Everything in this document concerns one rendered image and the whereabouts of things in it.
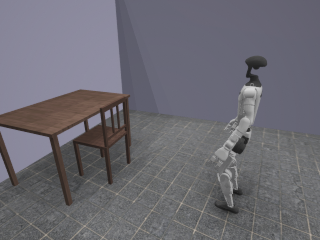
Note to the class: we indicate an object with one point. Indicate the robot right hand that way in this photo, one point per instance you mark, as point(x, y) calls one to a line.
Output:
point(234, 124)

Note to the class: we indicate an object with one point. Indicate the left robot forearm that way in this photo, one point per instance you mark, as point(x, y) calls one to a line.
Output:
point(237, 134)

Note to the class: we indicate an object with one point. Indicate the table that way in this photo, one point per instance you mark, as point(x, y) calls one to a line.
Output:
point(54, 116)

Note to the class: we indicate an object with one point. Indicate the humanoid robot head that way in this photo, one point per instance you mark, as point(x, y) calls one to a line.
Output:
point(256, 62)

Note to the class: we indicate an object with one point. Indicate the right robot shin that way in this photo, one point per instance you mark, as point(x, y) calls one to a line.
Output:
point(234, 176)

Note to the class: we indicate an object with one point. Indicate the chair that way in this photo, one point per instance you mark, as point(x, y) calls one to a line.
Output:
point(103, 137)

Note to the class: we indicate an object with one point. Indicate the robot left upper arm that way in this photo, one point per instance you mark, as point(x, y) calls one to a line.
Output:
point(249, 97)

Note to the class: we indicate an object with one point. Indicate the robot left hand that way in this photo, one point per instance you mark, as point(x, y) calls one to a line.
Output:
point(221, 155)

